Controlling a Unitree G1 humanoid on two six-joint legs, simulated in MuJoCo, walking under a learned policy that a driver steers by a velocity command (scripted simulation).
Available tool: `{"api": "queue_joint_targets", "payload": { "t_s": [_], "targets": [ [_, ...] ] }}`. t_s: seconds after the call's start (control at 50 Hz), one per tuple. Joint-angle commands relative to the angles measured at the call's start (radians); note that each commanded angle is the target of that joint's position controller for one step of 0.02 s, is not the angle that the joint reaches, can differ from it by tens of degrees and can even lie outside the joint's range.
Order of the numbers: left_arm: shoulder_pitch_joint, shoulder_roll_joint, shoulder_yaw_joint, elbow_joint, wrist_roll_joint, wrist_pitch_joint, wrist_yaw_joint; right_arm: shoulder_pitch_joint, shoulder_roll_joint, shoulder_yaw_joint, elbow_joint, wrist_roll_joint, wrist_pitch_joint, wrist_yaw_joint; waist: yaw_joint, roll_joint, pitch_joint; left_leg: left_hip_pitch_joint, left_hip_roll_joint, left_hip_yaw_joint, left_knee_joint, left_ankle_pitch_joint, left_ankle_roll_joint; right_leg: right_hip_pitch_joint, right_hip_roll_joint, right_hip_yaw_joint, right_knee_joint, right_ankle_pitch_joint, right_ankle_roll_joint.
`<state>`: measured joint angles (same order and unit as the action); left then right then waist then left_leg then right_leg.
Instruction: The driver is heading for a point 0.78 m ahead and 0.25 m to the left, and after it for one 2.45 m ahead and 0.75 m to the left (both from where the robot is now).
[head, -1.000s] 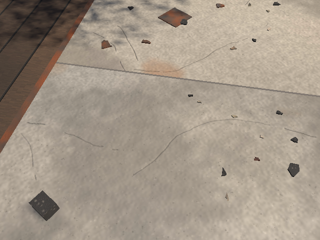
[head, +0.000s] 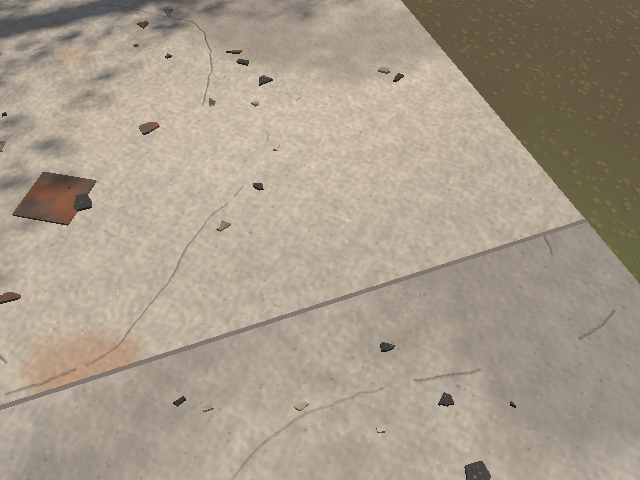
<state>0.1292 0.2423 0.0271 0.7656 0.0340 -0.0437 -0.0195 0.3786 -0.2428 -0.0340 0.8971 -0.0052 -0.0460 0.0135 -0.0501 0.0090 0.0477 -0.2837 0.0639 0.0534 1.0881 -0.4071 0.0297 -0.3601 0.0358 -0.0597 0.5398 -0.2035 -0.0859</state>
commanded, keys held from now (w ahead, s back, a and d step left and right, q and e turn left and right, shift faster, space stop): w+q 0.92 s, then w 0.08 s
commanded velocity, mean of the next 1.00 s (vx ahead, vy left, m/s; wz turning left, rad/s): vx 0.50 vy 0.00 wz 0.44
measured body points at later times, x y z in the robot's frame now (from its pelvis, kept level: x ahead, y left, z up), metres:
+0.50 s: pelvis +0.27 +0.05 -0.02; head +0.30 +0.06 +0.43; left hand +0.21 +0.30 -0.16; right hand +0.48 -0.16 -0.13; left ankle +0.34 +0.11 -0.73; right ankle +0.09 -0.08 -0.65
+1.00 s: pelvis +0.55 +0.10 -0.01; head +0.58 +0.10 +0.44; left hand +0.60 +0.41 -0.09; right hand +0.70 -0.16 -0.14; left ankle +0.36 +0.11 -0.69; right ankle +0.68 +0.05 -0.73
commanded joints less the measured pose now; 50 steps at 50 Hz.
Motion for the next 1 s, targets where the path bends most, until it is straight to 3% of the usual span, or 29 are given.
{"api": "queue_joint_targets", "payload": {
  "t_s": [0.02, 0.06, 0.12, 0.18, 0.24, 0.32, 0.38, 0.4, 0.42, 0.44, 0.46, 0.48, 0.5, 0.52, 0.54, 0.56, 0.6, 0.64, 0.74, 0.84, 0.9, 0.92, 0.94, 0.96, 0.98, 1.0],
  "targets": [
    [0.140, 0.109, 0.034, 0.019, -0.016, -0.018, 0.017, 0.001, -0.095, -0.023, -0.062, -0.010, -0.004, 0.005, 0.048, -0.076, -0.050, -0.286, 0.048, -0.086, 0.041, 0.073, 0.015, 0.274, -0.276, 0.268, -0.313, 0.235, -0.104],
    [0.141, 0.096, 0.030, 0.030, -0.013, -0.038, 0.017, 0.038, -0.079, -0.025, -0.035, -0.022, 0.020, 0.017, 0.029, -0.089, -0.050, -0.236, 0.030, -0.089, 0.032, 0.125, 0.007, 0.223, -0.255, 0.199, -0.363, 0.252, -0.091],
    [0.177, 0.111, 0.036, 0.061, -0.017, -0.057, 0.019, -0.044, -0.066, -0.030, -0.054, -0.018, 0.030, 0.027, 0.032, -0.076, -0.003, -0.332, 0.032, -0.103, -0.012, 0.231, -0.002, 0.234, -0.254, 0.120, -0.422, 0.244, -0.088],
    [0.209, 0.099, 0.032, 0.084, -0.016, -0.062, 0.021, -0.141, -0.061, -0.030, -0.080, -0.020, 0.030, 0.029, 0.050, -0.063, 0.033, -0.411, 0.026, -0.103, -0.115, 0.332, -0.009, 0.272, -0.247, 0.050, -0.438, 0.276, -0.081],
    [0.223, 0.099, 0.029, 0.102, -0.018, -0.066, 0.026, -0.236, -0.042, -0.017, -0.111, -0.023, 0.024, 0.038, 0.068, -0.066, 0.051, -0.390, 0.015, -0.047, -0.274, 0.425, -0.003, 0.299, -0.236, -0.028, -0.435, 0.343, -0.065],
    [0.292, 0.117, 0.029, 0.146, -0.015, -0.058, 0.042, -0.348, -0.035, -0.005, -0.164, -0.028, 0.019, 0.050, 0.100, -0.060, 0.070, -0.372, -0.010, 0.039, -0.429, 0.399, 0.041, 0.419, -0.266, -0.088, -0.383, 0.511, -0.046],
    [0.281, 0.153, 0.035, 0.157, -0.009, -0.046, 0.053, -0.295, -0.055, -0.013, -0.164, -0.030, 0.021, 0.043, 0.062, -0.093, 0.012, -0.255, -0.091, 0.103, -0.467, 0.262, 0.102, 0.500, -0.280, -0.137, -0.207, 0.938, -0.023],
    [0.272, 0.169, 0.039, 0.157, -0.005, -0.038, 0.056, -0.230, -0.070, -0.021, -0.149, -0.032, 0.021, 0.038, 0.031, -0.106, -0.031, -0.181, -0.127, 0.117, -0.471, 0.203, 0.127, 0.510, -0.283, -0.151, -0.089, 1.058, -0.020],
    [0.266, 0.183, 0.042, 0.153, -0.003, -0.028, 0.057, -0.127, -0.094, -0.034, -0.122, -0.035, 0.016, 0.032, -0.012, -0.105, -0.093, -0.060, -0.157, 0.110, -0.504, 0.169, 0.156, 0.482, -0.283, -0.155, 0.082, 1.056, -0.020],
    [0.244, 0.189, 0.043, 0.138, -0.008, -0.024, 0.055, 0.029, -0.137, -0.057, -0.077, -0.046, 0.009, 0.023, -0.092, -0.062, -0.174, 0.170, -0.141, 0.041, -0.585, 0.190, 0.200, 0.345, -0.261, -0.168, 0.327, 0.872, 0.000],
    [0.264, 0.114, 0.025, 0.088, -0.019, -0.032, 0.044, 0.115, -0.256, -0.094, -0.066, -0.049, 0.013, 0.004, -0.096, 0.104, -0.280, 0.450, 0.122, -0.324, -0.606, 0.148, 0.301, 0.036, -0.166, -0.179, 0.689, 0.306, 0.040],
    [0.243, 0.104, 0.027, 0.031, -0.025, -0.041, 0.028, 0.068, -0.309, -0.105, -0.083, -0.018, 0.021, 0.007, -0.046, 0.214, -0.353, 0.609, 0.298, -0.832, -0.763, 0.259, 0.444, -0.288, 0.041, -0.007, 0.944, -0.343, 0.075],
    [0.136, 0.130, 0.028, 0.017, -0.010, -0.050, 0.023, 0.037, -0.274, -0.101, -0.076, 0.004, 0.028, 0.002, -0.062, 0.055, -0.238, 0.541, 0.260, -0.686, -0.785, 0.252, 0.402, -0.391, -0.049, 0.120, 0.935, -0.241, 0.063],
    [0.117, 0.122, 0.022, 0.004, -0.020, -0.063, 0.019, -0.015, -0.219, -0.088, -0.077, 0.005, 0.028, -0.005, -0.028, 0.010, -0.123, 0.394, 0.235, -0.565, -0.808, 0.302, 0.360, -0.381, -0.092, 0.110, 0.849, -0.152, 0.062],
    [0.128, 0.119, 0.024, 0.015, -0.018, -0.064, 0.021, -0.059, -0.172, -0.074, -0.079, 0.001, 0.026, -0.007, 0.021, -0.048, -0.050, 0.267, 0.180, -0.476, -0.830, 0.388, 0.308, -0.324, -0.123, 0.103, 0.750, -0.124, 0.067],
    [0.137, 0.115, 0.024, 0.014, -0.001, -0.047, 0.021, -0.090, -0.148, -0.066, -0.081, 0.006, 0.021, -0.012, 0.054, -0.047, -0.022, 0.179, 0.132, -0.406, -0.844, 0.464, 0.283, -0.265, -0.139, 0.104, 0.689, -0.120, 0.084],
    [0.168, 0.096, 0.020, 0.017, 0.017, -0.010, 0.014, -0.098, -0.143, -0.060, -0.086, 0.008, 0.002, -0.009, 0.081, -0.015, -0.045, 0.109, 0.081, -0.334, -0.858, 0.549, 0.273, -0.191, -0.142, 0.089, 0.619, -0.114, 0.112],
    [0.137, 0.083, 0.017, -0.003, 0.016, 0.008, 0.009, -0.075, -0.173, -0.068, -0.082, 0.007, -0.010, -0.006, 0.082, 0.002, -0.042, 0.080, 0.051, -0.303, -0.873, 0.561, 0.268, -0.202, -0.141, 0.068, 0.536, -0.069, 0.133],
    [-0.070, 0.082, 0.010, -0.075, 0.007, 0.009, 0.003, 0.012, -0.183, -0.074, -0.075, 0.006, -0.006, -0.005, 0.004, 0.049, -0.007, 0.134, 0.017, -0.320, -0.876, 0.495, 0.218, -0.278, -0.125, 0.059, 0.267, 0.129, 0.156],
    [-0.188, 0.097, 0.004, -0.126, -0.006, -0.009, -0.002, 0.071, -0.200, -0.079, -0.077, -0.008, -0.001, -0.015, -0.043, 0.061, -0.016, 0.247, 0.045, -0.378, -0.791, 0.601, 0.197, -0.257, -0.075, 0.069, 0.098, 0.160, 0.135],
    [-0.082, 0.139, 0.016, -0.110, -0.010, -0.023, 0.005, 0.002, -0.226, -0.085, -0.105, -0.015, -0.004, -0.024, 0.026, 0.079, -0.035, 0.207, 0.060, -0.425, -0.709, 0.656, 0.148, -0.049, -0.043, 0.087, -0.003, 0.070, 0.098],
    [0.023, 0.161, 0.027, -0.078, -0.010, -0.030, 0.013, -0.024, -0.233, -0.086, -0.113, -0.014, -0.008, -0.020, 0.077, 0.065, -0.077, 0.176, 0.034, -0.421, -0.611, 0.720, 0.128, 0.095, -0.017, 0.074, -0.038, 0.041, 0.080],
    [0.158, 0.193, 0.040, -0.043, 0.001, -0.043, 0.025, -0.029, -0.210, -0.078, -0.111, -0.007, -0.016, -0.012, 0.146, 0.000, -0.154, 0.126, -0.032, -0.357, -0.416, 0.695, 0.103, 0.278, -0.062, 0.101, -0.096, 0.047, 0.048],
    [0.321, 0.265, 0.054, -0.039, 0.024, -0.048, 0.042, -0.003, -0.122, -0.052, -0.139, 0.000, -0.026, -0.008, 0.191, -0.124, -0.314, 0.019, -0.096, -0.260, -0.124, 0.408, 0.081, 0.491, -0.310, 0.355, -0.133, -0.182, -0.003],
    [0.273, 0.349, 0.076, -0.032, 0.027, -0.033, 0.041, 0.132, -0.073, -0.042, -0.164, 0.019, -0.024, -0.004, 0.084, -0.384, -0.349, -0.273, -0.236, -0.172, 0.073, -0.155, 0.053, 0.616, -0.482, 0.846, -0.293, -0.248, -0.123],
    [0.200, 0.238, 0.061, -0.044, 0.009, -0.023, 0.031, 0.110, -0.149, -0.047, -0.111, -0.014, -0.007, -0.015, 0.070, -0.166, -0.215, -0.351, -0.137, -0.199, 0.157, -0.084, 0.064, 0.500, -0.449, 0.818, -0.294, -0.383, -0.124]
  ]
}}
